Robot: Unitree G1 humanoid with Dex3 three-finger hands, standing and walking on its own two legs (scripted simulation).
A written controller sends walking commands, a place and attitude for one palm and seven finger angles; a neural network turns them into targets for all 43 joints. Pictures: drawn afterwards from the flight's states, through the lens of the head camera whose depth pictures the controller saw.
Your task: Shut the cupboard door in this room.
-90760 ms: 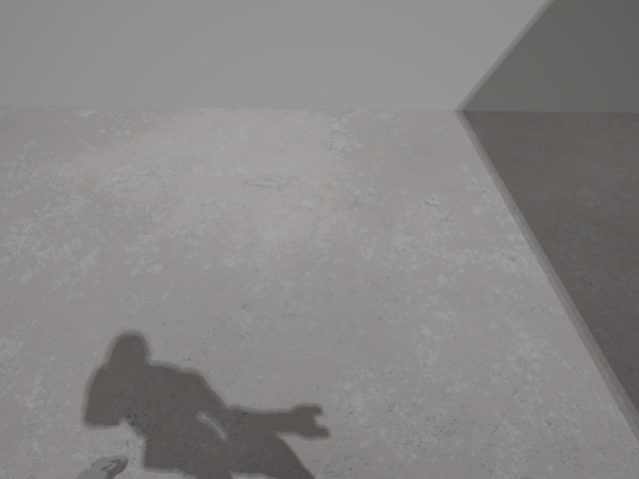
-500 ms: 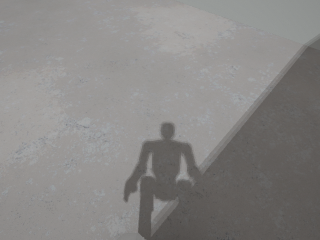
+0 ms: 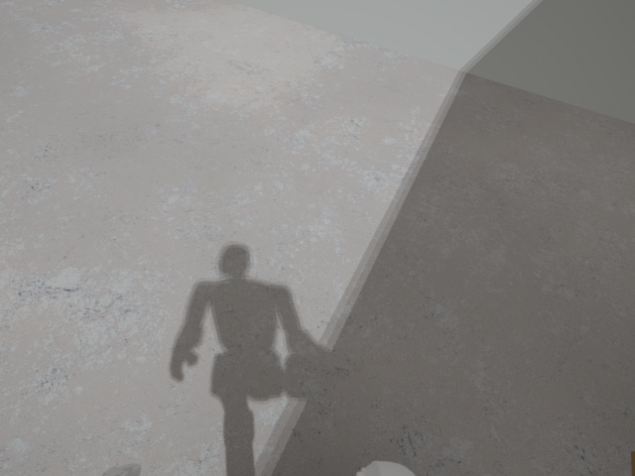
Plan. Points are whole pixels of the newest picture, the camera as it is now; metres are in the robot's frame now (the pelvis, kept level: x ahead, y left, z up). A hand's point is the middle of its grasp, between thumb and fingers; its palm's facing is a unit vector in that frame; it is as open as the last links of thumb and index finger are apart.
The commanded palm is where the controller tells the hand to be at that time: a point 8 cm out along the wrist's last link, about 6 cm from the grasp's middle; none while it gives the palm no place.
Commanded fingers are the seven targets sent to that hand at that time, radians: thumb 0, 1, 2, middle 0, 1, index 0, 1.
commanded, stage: turn to face it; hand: left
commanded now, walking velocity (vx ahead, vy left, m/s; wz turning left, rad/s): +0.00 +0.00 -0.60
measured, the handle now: out of the picture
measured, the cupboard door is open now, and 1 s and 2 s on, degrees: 37 37 37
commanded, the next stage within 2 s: none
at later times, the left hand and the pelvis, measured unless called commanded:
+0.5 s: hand out of the picture +0.13 +0.13 -0.17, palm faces -0.26 -0.94 -0.21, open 7.4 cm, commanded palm none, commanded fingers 0.00 0.90 0.90 -0.20 -0.30 -0.20 -0.30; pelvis +0.00 -0.03 -0.01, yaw -16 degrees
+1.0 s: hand (268, 422) +0.21 +0.08 -0.16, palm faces -0.55 -0.79 -0.28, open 7.4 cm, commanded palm none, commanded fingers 0.00 0.90 0.90 -0.20 -0.30 -0.20 -0.30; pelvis +0.00 -0.03 -0.02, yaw -36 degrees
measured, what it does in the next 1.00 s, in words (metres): steps on the spot, turning right: right foot, then left foot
